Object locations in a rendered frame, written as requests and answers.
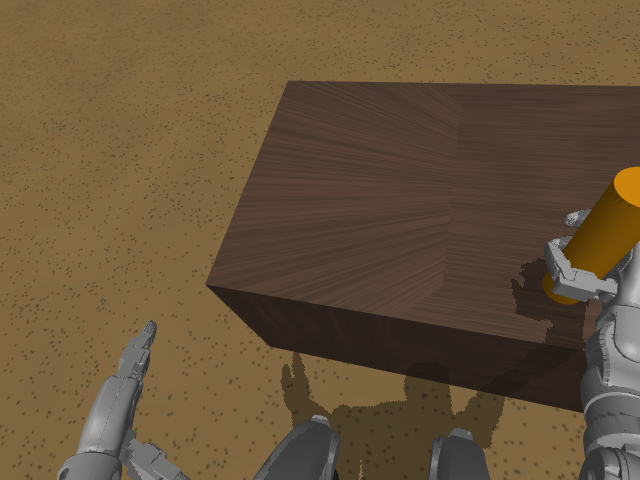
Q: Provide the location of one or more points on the left robot hand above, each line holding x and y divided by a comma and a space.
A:
109, 423

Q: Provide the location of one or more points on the right robot arm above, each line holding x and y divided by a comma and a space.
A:
610, 395

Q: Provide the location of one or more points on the can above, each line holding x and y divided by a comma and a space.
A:
608, 233

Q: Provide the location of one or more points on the left robot arm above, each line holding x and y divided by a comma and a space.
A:
91, 466

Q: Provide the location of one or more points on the right robot hand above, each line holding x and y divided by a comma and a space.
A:
620, 286

